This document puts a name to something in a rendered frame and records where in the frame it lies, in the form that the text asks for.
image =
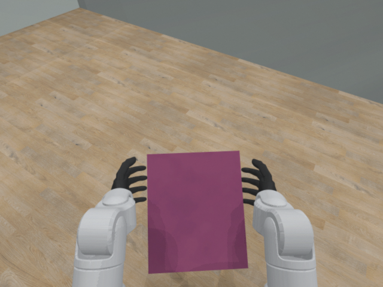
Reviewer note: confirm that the left robot hand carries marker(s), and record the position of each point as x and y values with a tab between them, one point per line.
122	180

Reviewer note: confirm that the right robot forearm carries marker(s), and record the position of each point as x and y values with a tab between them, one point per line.
289	241

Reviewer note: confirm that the left robot forearm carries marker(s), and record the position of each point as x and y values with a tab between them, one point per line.
101	241

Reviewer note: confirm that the carton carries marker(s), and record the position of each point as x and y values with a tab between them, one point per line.
195	212

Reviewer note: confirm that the right robot hand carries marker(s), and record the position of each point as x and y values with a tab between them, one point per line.
265	181

